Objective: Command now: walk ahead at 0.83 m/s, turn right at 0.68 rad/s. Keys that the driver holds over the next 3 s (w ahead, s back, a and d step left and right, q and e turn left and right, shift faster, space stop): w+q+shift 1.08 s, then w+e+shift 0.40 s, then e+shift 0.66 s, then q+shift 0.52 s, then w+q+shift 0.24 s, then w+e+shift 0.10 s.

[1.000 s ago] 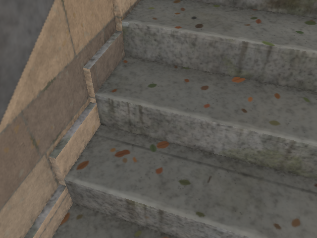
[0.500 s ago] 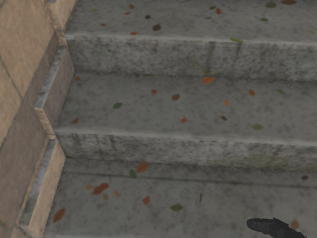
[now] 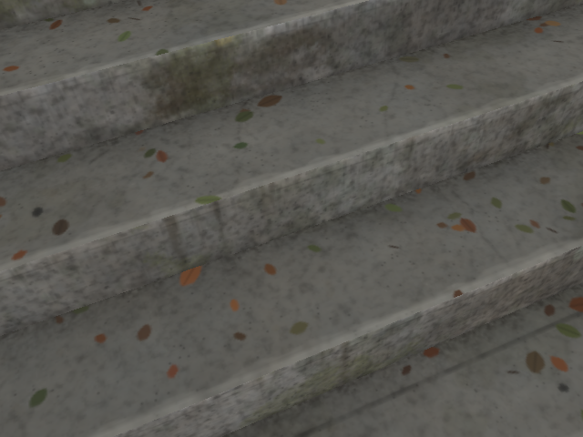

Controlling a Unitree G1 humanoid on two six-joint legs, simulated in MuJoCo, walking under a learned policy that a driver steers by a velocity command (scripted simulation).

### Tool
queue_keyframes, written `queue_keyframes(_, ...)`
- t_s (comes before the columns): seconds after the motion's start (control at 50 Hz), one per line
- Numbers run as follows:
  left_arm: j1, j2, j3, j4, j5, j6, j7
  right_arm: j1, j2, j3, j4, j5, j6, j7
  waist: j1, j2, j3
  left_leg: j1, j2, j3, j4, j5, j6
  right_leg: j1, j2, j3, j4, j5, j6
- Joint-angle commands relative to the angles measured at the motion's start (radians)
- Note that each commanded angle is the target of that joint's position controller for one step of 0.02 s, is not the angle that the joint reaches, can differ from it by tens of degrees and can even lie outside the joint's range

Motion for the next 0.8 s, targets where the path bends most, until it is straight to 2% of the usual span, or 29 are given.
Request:
queue_keyframes(0.02, 0.241, 0.231, 0.052, 0.001, -0.006, -0.019, 0.041, -0.379, -0.004, 0.012, -0.309, -0.005, -0.044, 0.029, 0.183, -0.409, 0.017, -0.758, -0.204, -0.232, 0.648, 0.003, -0.027, 0.382, -0.177, 0.699, -0.438, -0.324, -0.113)
queue_keyframes(0.06, 0.201, 0.190, 0.033, -0.025, 0.062, -0.037, 0.076, -0.299, 0.045, 0.038, -0.282, 0.030, -0.089, 0.007, 0.096, -0.213, -0.082, -0.854, -0.146, -0.337, 1.008, 0.133, -0.018, 0.422, -0.291, 0.705, -0.442, -0.209, -0.180)
queue_keyframes(0.08, 0.200, 0.163, 0.018, -0.017, 0.084, -0.068, 0.079, -0.253, 0.018, 0.036, -0.267, 0.015, -0.101, -0.013, 0.064, -0.098, -0.086, -0.875, -0.127, -0.366, 1.141, 0.153, 0.009, 0.403, -0.284, 0.681, -0.399, -0.144, -0.183)
queue_keyframes(0.12, 0.258, 0.115, -0.003, 0.060, 0.075, -0.111, 0.069, -0.266, 0.035, 0.049, -0.281, 0.010, -0.076, -0.022, 0.040, -0.022, -0.037, -1.016, -0.165, -0.419, 1.395, 0.129, 0.068, 0.390, -0.297, 0.621, -0.416, -0.151, -0.166)
queue_keyframes(0.2, 0.342, 0.060, -0.039, 0.231, 0.096, -0.142, 0.076, -0.413, 0.175, 0.098, -0.382, 0.063, -0.031, -0.034, -0.017, -0.010, 0.196, -1.392, -0.291, -0.570, 1.752, 0.003, 0.180, 0.325, -0.338, 0.360, -0.474, -0.053, -0.052)
queue_keyframes(0.22, 0.306, 0.100, -0.038, 0.247, 0.081, -0.141, 0.078, -0.416, 0.159, 0.101, -0.392, 0.062, -0.025, -0.029, -0.048, 0.030, 0.217, -1.383, -0.299, -0.544, 1.691, -0.020, 0.180, 0.283, -0.312, 0.252, -0.520, -0.033, -0.017)
queue_keyframes(0.26, 0.282, 0.080, -0.065, 0.283, 0.050, -0.134, 0.089, -0.544, 0.182, 0.135, -0.436, 0.062, -0.006, -0.021, -0.066, 0.090, 0.295, -1.212, -0.305, -0.424, 1.287, 0.015, 0.185, 0.086, -0.196, 0.047, -0.641, 0.128, 0.087)
queue_keyframes(0.3, 0.275, 0.118, -0.076, 0.274, 0.004, -0.139, 0.121, -0.514, 0.111, 0.128, -0.444, 0.033, 0.027, 0.012, -0.088, 0.034, 0.260, -0.820, -0.289, -0.237, 0.956, 0.042, 0.169, -0.068, -0.171, -0.044, -0.804, 0.765, 0.038)
queue_keyframes(0.32, 0.240, 0.115, -0.075, 0.210, -0.023, -0.147, 0.136, -0.307, 0.092, 0.117, -0.347, 0.018, 0.040, 0.031, -0.144, 0.004, 0.113, -0.542, -0.355, -0.105, 0.914, 0.043, 0.188, -0.044, -0.135, -0.157, -0.650, 1.470, 0.023)
queue_keyframes(0.34, 0.214, 0.233, -0.051, 0.172, -0.056, -0.143, 0.156, -0.203, 0.062, 0.106, -0.286, 0.040, 0.046, 0.041, -0.187, -0.064, -0.090, -0.295, -0.397, -0.095, 0.846, 0.091, 0.186, 0.025, -0.169, -0.134, -0.536, 1.911, -0.023)
queue_keyframes(0.36, 0.202, 0.323, -0.017, 0.141, -0.057, -0.148, 0.157, -0.063, 0.040, 0.086, -0.259, 0.047, 0.040, 0.029, -0.249, -0.197, -0.181, -0.230, -0.401, -0.095, 0.758, 0.062, 0.188, 0.190, -0.235, -0.098, -0.325, 2.269, -0.029)
queue_keyframes(0.38, 0.201, 0.314, 0.001, 0.125, -0.052, -0.125, 0.155, 0.017, -0.005, 0.069, -0.222, 0.041, 0.036, 0.008, -0.281, -0.234, -0.226, -0.181, -0.440, -0.092, 0.658, -0.022, 0.198, 0.296, -0.257, -0.066, -0.114, 2.396, -0.011)
queue_keyframes(0.4, 0.156, 0.303, 0.013, 0.075, -0.062, -0.096, 0.130, 0.083, -0.047, 0.039, -0.203, 0.041, 0.011, -0.002, -0.322, -0.241, -0.218, -0.107, -0.486, -0.194, 0.410, -0.042, 0.244, 0.281, -0.211, -0.064, 0.256, 2.323, -0.024)
queue_keyframes(0.42, 0.047, 0.210, 0.006, 0.005, -0.015, -0.106, 0.103, 0.113, -0.088, 0.010, -0.146, 0.023, -0.015, 0.000, -0.316, -0.091, -0.141, -0.024, -0.430, -0.510, 0.047, 0.036, 0.307, 0.054, -0.043, 0.009, 0.737, 1.279, 0.007)
queue_keyframes(0.44, 0.059, 0.043, -0.033, -0.108, 0.042, -0.140, 0.065, -0.029, -0.141, -0.011, -0.146, 0.019, -0.002, -0.013, -0.103, 0.288, -0.068, 0.053, -0.268, -1.097, -0.249, 0.297, 0.366, -0.406, 0.201, 0.118, 1.131, 0.254, 0.088)
queue_keyframes(0.46, 0.098, 0.008, -0.054, -0.170, 0.089, -0.168, 0.045, -0.098, -0.086, -0.002, -0.174, 0.037, 0.000, -0.019, -0.055, 0.082, -0.114, 0.033, -0.223, -1.273, -0.351, 0.047, 0.378, -0.490, 0.139, 0.241, 1.299, 0.296, 0.056)
queue_keyframes(0.48, 0.063, -0.012, -0.063, -0.194, 0.082, -0.184, 0.029, -0.055, -0.008, 0.018, -0.135, 0.031, -0.002, -0.020, -0.040, -0.040, -0.052, -0.070, -0.202, -1.311, -0.423, -0.106, 0.374, -0.538, 0.126, 0.238, 1.412, 0.330, 0.058)
queue_keyframes(0.5, 0.027, -0.048, -0.077, -0.224, 0.075, -0.184, 0.031, -0.025, 0.016, 0.022, -0.101, 0.010, -0.009, -0.019, -0.011, -0.124, 0.064, -0.162, -0.203, -1.246, -0.413, -0.078, 0.353, -0.642, 0.111, 0.234, 1.445, 0.298, 0.054)
queue_keyframes(0.54, -0.042, -0.156, -0.125, -0.305, 0.097, -0.149, 0.070, -0.013, -0.009, 0.010, -0.059, -0.002, -0.040, 0.005, 0.027, -0.095, 0.094, -0.185, -0.268, -1.057, -0.397, 0.019, 0.360, -0.826, 0.084, 0.238, 1.697, 0.127, 0.024)
queue_keyframes(0.56, -0.070, -0.163, -0.135, -0.313, 0.096, -0.131, 0.084, 0.024, -0.018, 0.010, -0.033, 0.001, -0.057, 0.018, 0.021, -0.095, 0.116, -0.147, -0.264, -0.967, -0.396, 0.050, 0.330, -0.939, 0.064, 0.216, 1.745, 0.035, 0.011)
queue_keyframes(0.6, -0.263, -0.149, -0.146, -0.400, 0.075, -0.124, 0.105, 0.024, -0.008, 0.025, -0.022, 0.002, -0.086, 0.024, 0.013, -0.141, 0.281, -0.332, -0.273, -0.852, -0.501, 0.157, 0.260, -1.000, 0.006, 0.141, 1.509, -0.148, 0.027)
queue_keyframes(0.64, -0.380, -0.142, -0.158, -0.464, 0.073, -0.109, 0.119, 0.121, 0.001, 0.030, 0.020, -0.015, -0.100, 0.015, -0.038, -0.038, 0.263, -0.327, -0.281, -0.782, -0.578, 0.404, 0.269, -1.002, -0.003, 0.076, 1.451, -0.259, 0.026)
queue_keyframes(0.66, -0.402, -0.130, -0.168, -0.506, 0.067, -0.110, 0.120, 0.134, 0.010, 0.032, 0.045, 0.018, -0.093, 0.001, -0.029, -0.061, 0.252, -0.409, -0.313, -0.702, -0.661, 0.462, 0.254, -0.803, -0.032, 0.075, 1.123, -0.256, 0.015)
queue_keyframes(0.68, -0.343, -0.148, -0.184, -0.496, 0.056, -0.097, 0.115, 0.080, -0.013, 0.021, 0.012, 0.053, -0.062, -0.022, 0.010, -0.112, 0.075, -0.584, -0.344, -0.608, -0.783, 0.704, 0.270, -0.233, 0.000, -0.010, 0.761, -0.058, 0.028)
queue_keyframes(0.7, -0.202, -0.125, -0.160, -0.421, 0.006, -0.106, 0.119, 0.096, -0.043, 0.017, -0.022, 0.084, -0.076, -0.036, 0.051, -0.085, -0.133, -0.634, -0.320, -0.642, -0.652, 1.406, 0.270, 0.240, 0.114, -0.073, 0.746, 0.017, 0.036)
queue_keyframes(0.74, 0.221, 0.081, -0.050, -0.324, -0.010, -0.078, 0.146, -0.100, -0.301, -0.086, -0.136, 0.045, -0.115, -0.011, 0.304, 0.046, -0.488, -0.243, -0.224, -0.741, -0.158, 1.983, 0.226, 0.421, 0.077, 0.121, 0.542, -0.074, 0.014)
queue_keyframes(0.76, 0.367, 0.154, -0.015, -0.240, 0.007, -0.088, 0.135, -0.198, -0.272, -0.097, -0.171, 0.036, -0.142, 0.009, 0.372, -0.087, -0.564, -0.168, -0.285, -0.705, 0.174, 1.988, 0.163, 0.513, 0.062, 0.146, 0.285, -0.114, 0.002)
queue_keyframes(0.78, 0.328, 0.204, 0.014, -0.163, -0.014, -0.107, 0.136, -0.321, -0.123, -0.075, -0.209, 0.013, -0.181, 0.038, 0.348, -0.299, -0.449, -0.266, -0.442, -0.604, 0.631, 1.125, 0.120, 0.522, -0.023, 0.261, 0.043, 0.043, -0.035)
queue_keyframes(0.8, 0.215, 0.226, 0.023, -0.128, 0.014, -0.102, 0.139, -0.275, 0.072, -0.027, -0.271, 0.001, -0.188, 0.051, 0.165, -0.467, -0.375, -0.583, -0.514, -0.591, 1.103, 0.447, 0.069, 0.497, -0.269, 0.770, -0.170, 0.588, -0.149)
Next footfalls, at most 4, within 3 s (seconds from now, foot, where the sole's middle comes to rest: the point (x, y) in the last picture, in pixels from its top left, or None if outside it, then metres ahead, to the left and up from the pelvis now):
0.42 left None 0.40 0.04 -0.59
0.78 right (342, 263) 0.77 -0.03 -0.43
1.12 left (162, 159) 0.93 0.34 -0.26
1.50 right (124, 28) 1.19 0.43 -0.10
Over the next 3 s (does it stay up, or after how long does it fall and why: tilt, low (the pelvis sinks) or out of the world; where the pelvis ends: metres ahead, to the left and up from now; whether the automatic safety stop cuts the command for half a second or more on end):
stays up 1.66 0.76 0.98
